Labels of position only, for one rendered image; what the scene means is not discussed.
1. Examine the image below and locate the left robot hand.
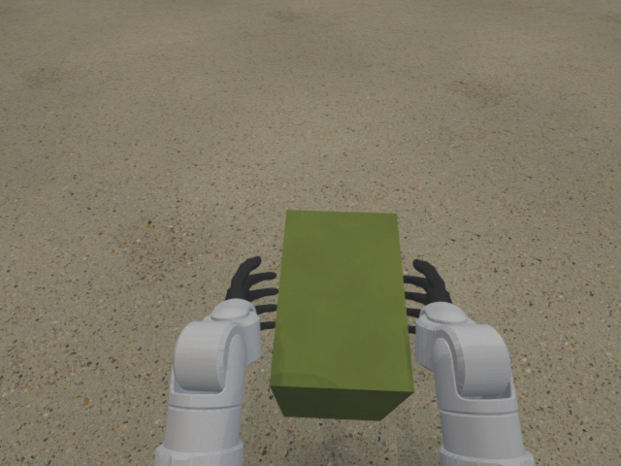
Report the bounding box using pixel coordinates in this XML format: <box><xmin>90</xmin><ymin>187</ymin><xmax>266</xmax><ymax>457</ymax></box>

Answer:
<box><xmin>224</xmin><ymin>256</ymin><xmax>278</xmax><ymax>330</ymax></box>

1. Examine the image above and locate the carton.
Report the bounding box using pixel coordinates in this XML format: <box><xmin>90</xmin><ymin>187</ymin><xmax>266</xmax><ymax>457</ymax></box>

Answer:
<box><xmin>270</xmin><ymin>210</ymin><xmax>414</xmax><ymax>421</ymax></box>

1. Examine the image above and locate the right robot hand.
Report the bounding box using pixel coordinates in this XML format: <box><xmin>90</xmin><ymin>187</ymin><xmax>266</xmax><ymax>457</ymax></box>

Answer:
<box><xmin>403</xmin><ymin>259</ymin><xmax>452</xmax><ymax>334</ymax></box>

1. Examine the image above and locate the right robot forearm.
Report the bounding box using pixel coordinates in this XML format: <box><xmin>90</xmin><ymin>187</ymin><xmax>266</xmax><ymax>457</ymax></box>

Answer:
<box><xmin>415</xmin><ymin>302</ymin><xmax>536</xmax><ymax>466</ymax></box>

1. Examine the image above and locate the left robot forearm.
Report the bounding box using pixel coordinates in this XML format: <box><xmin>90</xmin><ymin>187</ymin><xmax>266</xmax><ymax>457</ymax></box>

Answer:
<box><xmin>153</xmin><ymin>298</ymin><xmax>262</xmax><ymax>466</ymax></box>

